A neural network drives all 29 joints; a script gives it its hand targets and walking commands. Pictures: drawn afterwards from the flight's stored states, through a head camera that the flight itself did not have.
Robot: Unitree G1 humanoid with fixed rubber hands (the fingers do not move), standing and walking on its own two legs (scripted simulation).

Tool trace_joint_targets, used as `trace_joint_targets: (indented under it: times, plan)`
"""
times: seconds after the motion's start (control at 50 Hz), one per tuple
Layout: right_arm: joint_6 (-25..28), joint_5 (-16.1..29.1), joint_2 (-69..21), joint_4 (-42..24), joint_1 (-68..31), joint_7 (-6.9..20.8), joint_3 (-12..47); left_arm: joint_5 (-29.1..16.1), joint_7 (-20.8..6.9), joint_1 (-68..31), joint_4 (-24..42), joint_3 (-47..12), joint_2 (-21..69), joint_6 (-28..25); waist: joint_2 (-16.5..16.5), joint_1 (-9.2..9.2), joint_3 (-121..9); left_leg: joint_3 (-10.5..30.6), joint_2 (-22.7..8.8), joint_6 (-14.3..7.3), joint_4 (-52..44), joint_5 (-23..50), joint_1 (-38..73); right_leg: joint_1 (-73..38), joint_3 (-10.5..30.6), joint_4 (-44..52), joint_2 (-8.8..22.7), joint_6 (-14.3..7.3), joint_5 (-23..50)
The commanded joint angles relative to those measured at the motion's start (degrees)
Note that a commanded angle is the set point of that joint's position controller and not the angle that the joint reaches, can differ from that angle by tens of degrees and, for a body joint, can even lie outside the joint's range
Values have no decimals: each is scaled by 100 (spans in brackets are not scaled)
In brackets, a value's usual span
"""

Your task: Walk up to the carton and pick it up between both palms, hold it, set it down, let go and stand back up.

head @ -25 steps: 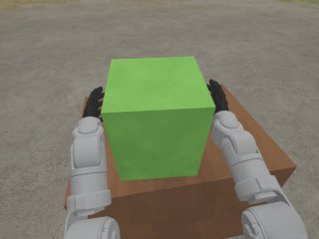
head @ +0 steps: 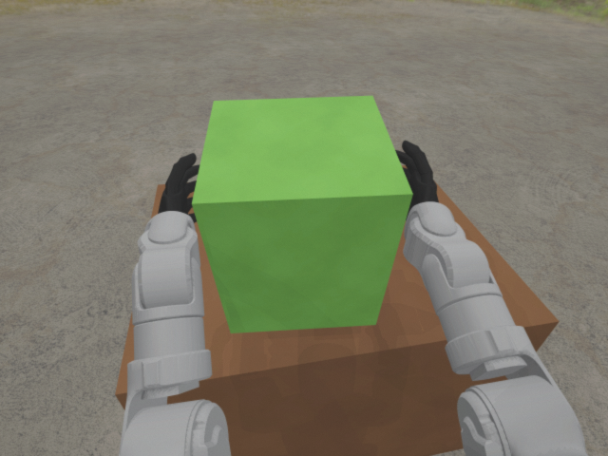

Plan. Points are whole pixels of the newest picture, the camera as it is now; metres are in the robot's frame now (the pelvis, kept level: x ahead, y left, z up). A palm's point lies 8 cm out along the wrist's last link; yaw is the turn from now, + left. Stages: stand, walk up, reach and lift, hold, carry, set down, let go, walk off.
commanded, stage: hold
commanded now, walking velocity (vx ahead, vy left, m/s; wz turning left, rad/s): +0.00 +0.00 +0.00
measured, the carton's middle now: (299, 218) +0.40 +0.01 +0.17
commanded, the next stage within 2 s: none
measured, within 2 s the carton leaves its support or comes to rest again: neither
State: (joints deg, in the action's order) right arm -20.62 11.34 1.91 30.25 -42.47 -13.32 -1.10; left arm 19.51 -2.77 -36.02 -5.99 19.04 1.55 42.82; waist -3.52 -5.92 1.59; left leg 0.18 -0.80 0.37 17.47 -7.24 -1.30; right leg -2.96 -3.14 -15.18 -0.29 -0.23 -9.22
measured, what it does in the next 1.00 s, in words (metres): stands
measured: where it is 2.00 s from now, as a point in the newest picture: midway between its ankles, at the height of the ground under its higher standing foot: outside the picture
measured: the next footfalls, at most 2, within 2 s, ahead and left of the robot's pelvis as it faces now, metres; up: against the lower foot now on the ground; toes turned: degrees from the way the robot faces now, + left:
none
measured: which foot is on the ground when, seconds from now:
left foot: down 0.00-1.00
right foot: down 0.00-1.00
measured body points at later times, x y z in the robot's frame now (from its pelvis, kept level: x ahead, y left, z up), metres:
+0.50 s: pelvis +0.00 +0.00 +0.00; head -0.05 +0.02 +0.45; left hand +0.37 +0.16 +0.20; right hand +0.38 -0.14 +0.21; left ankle +0.04 +0.12 -0.75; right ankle +0.00 -0.11 -0.75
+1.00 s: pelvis +0.00 +0.00 +0.00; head -0.05 +0.03 +0.45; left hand +0.37 +0.16 +0.20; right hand +0.38 -0.14 +0.21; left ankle +0.04 +0.12 -0.75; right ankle +0.00 -0.11 -0.75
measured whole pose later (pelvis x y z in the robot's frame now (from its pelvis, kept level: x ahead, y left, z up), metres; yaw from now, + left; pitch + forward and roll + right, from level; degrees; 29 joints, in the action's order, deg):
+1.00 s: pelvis +0.00 +0.00 +0.00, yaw +0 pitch -9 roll -1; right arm -20.5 11.7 1.7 29.0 -41.2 -13.6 -0.7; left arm 19.4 -2.8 -34.5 -4.3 18.7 1.8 43.1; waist -3.3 -5.8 2.0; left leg 0.3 -0.7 0.4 17.7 -7.4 -1.2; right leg -3.2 -3.2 -15.2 -0.3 -0.2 -9.3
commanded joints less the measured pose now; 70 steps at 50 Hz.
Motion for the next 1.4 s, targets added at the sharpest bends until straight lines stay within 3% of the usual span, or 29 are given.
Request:
trace_joint_targets:
  times: [0.0,0.22,0.52,0.92,1.08,1.1,1.18,1.38]
  plan:
    - [363,556,-3183,-1551,-3697,585,2087,-842,-820,-3701,809,-2804,2867,-358,533,2,-2200,-179,290,122,83,1368,1052,-112,-198,131,-270,335,1107]
    - [372,534,-3177,-1877,-3672,603,2112,-1020,-730,-3755,1095,-3145,2964,-379,571,-82,-2242,-164,249,176,110,1314,1133,100,-217,151,-291,291,963]
    - [365,466,-3264,-1688,-3763,584,2109,-923,-793,-3778,809,-2885,2874,-387,428,11,-2235,-196,297,45,22,1028,964,-53,-164,155,-233,349,1006]
    - [380,463,-3216,-1686,-3744,605,2034,-968,-770,-3825,879,-2997,2939,-394,529,-59,-2231,-180,260,117,47,1110,1039,63,-207,159,-265,307,863]
    - [392,481,-3196,-1713,-3740,612,2067,-956,-755,-3777,910,-2993,2931,-381,526,-37,-2250,-178,258,117,63,1177,1060,38,-206,154,-270,304,905]
    - [354,423,-3043,-1520,-3463,596,2017,-772,-746,-3452,789,-2841,2828,-324,687,54,-2027,-196,251,150,70,1172,1025,44,-146,111,-255,312,848]
    - [371,540,-3056,-1686,-3491,586,2104,-816,-749,-3428,1108,-2929,2832,-243,634,57,-2126,-214,238,161,99,1355,1049,-86,-169,70,-276,319,959]
    - [421,514,-3289,-2063,-3713,541,2256,-1042,-720,-3693,1199,-3114,2846,-403,428,37,-2456,-208,277,79,127,1212,949,-128,-122,33,-269,389,1117]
